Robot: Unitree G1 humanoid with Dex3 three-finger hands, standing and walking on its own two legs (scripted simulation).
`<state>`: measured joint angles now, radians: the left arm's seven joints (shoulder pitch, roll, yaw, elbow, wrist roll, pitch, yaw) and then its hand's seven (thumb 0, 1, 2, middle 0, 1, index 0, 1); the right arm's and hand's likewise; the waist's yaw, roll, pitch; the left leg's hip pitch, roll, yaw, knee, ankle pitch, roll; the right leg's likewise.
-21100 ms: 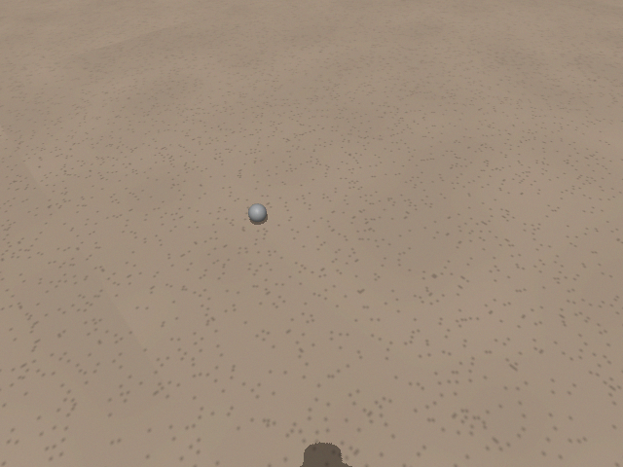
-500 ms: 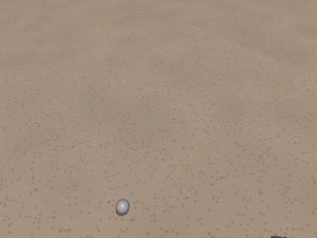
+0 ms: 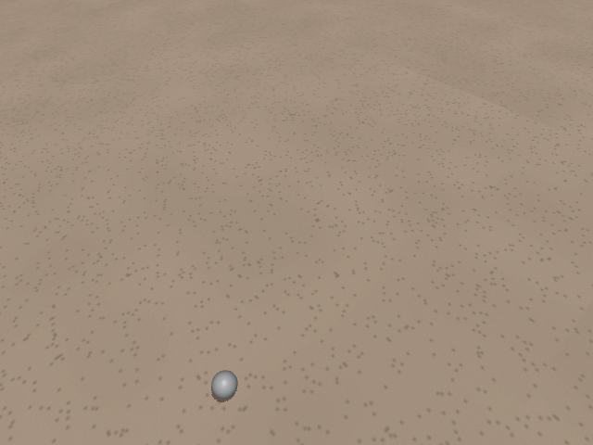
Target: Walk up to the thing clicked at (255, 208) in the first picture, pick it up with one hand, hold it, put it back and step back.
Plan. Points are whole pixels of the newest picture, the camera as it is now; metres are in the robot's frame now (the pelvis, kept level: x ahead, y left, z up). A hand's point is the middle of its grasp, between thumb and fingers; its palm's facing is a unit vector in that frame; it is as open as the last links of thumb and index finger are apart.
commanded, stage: stand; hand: left
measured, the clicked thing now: (224, 384) +0.45 +0.26 -0.73
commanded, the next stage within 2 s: none
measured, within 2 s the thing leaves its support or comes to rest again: neither
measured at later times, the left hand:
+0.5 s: hand out of the picture +0.04 +0.25 -0.15, palm faces -0.02 -0.94 -0.34, open 7.3 cm
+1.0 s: hand out of the picture +0.02 +0.25 -0.15, palm faces +0.00 -0.94 -0.33, open 7.3 cm
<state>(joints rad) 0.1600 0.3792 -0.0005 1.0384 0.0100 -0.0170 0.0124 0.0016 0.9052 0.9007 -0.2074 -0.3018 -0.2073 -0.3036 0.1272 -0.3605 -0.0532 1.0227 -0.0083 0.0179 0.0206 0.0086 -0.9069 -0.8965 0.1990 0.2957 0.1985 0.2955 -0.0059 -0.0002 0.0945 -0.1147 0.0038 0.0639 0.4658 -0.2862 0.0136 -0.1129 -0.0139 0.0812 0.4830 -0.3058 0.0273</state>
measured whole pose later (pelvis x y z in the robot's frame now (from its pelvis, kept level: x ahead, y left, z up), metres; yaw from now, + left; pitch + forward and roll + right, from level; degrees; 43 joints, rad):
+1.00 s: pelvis -0.03 +0.00 +0.01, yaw +2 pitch -2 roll +0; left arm 0.14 0.35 0.00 1.12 0.01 -0.01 -0.01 0.00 0.91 0.90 -0.21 -0.30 -0.21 -0.30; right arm 0.12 -0.35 -0.02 1.14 -0.02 -0.02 0.01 0.01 -0.91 -0.90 0.20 0.30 0.20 0.30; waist -0.01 -0.01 0.06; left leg -0.13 0.00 0.03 0.31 -0.14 0.01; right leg -0.11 -0.02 0.04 0.32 -0.17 0.03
